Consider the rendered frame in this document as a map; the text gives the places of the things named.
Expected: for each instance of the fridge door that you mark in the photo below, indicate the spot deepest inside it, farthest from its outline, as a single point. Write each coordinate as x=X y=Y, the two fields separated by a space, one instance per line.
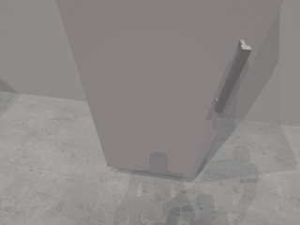
x=151 y=71

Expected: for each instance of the handle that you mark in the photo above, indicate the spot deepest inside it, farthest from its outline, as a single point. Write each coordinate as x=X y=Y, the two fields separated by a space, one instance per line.
x=235 y=71

